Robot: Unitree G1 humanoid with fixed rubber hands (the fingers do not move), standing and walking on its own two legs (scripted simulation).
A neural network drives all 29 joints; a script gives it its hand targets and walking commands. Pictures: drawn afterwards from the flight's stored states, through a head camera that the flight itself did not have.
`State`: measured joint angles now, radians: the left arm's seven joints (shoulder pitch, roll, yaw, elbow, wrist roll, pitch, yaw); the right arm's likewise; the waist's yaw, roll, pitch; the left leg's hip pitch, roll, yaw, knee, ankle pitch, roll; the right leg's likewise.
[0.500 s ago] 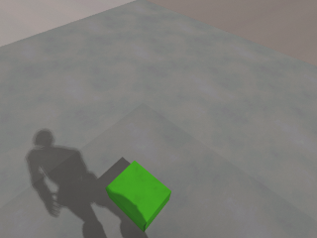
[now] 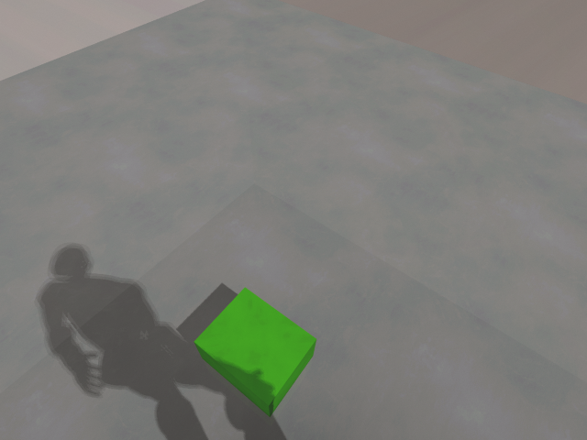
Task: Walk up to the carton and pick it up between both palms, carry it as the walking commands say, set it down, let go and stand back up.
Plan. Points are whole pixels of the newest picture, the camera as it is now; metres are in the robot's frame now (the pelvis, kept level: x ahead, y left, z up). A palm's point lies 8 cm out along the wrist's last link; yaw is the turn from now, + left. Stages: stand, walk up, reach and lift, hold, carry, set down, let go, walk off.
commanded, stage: walk up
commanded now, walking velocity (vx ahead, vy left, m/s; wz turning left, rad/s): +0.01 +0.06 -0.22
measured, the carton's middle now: (256, 349) +0.47 +0.10 -0.69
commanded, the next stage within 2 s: none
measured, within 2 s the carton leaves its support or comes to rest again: neither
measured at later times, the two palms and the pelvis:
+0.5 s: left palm out of the picture +0.03 +0.42 -0.12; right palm out of the picture +0.05 -0.10 -0.11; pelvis +0.01 +0.14 +0.01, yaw -9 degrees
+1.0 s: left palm (8, 358) +0.26 +0.45 -0.12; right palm out of the picture +0.06 -0.01 -0.12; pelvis +0.12 +0.25 +0.01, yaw -25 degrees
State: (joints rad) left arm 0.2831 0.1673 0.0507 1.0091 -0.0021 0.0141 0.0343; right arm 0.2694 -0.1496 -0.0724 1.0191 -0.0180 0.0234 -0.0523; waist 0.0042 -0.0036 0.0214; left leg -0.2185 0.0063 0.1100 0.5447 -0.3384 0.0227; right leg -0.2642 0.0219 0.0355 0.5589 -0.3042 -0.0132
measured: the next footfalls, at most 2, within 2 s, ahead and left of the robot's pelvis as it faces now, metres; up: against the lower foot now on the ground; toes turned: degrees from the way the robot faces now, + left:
left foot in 0.36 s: +0.04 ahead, +0.26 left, +0.00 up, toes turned -2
right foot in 0.70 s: +0.05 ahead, +0.09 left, +0.00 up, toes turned -25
